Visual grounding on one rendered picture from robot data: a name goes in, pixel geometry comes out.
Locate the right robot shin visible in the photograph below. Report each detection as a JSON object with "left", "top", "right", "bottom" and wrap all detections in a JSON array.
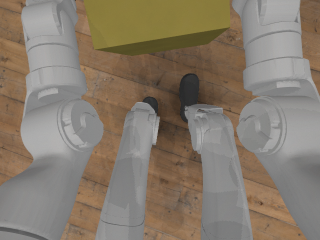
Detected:
[{"left": 184, "top": 104, "right": 234, "bottom": 135}]

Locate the carton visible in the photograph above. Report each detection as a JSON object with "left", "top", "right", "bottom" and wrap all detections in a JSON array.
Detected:
[{"left": 83, "top": 0, "right": 231, "bottom": 56}]

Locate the robot right forearm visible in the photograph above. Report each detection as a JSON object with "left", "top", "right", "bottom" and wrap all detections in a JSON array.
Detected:
[{"left": 232, "top": 0, "right": 320, "bottom": 103}]

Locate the robot left forearm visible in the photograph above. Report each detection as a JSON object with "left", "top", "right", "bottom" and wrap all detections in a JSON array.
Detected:
[{"left": 21, "top": 0, "right": 88, "bottom": 120}]

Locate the right robot upper arm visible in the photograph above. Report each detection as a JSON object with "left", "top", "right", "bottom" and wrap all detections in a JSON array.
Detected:
[{"left": 236, "top": 96, "right": 320, "bottom": 240}]

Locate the robot right foot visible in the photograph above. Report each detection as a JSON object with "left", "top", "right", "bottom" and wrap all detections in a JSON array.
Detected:
[{"left": 179, "top": 73, "right": 200, "bottom": 123}]

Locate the left robot upper arm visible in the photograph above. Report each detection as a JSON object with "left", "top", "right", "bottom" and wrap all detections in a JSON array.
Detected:
[{"left": 0, "top": 97, "right": 104, "bottom": 240}]

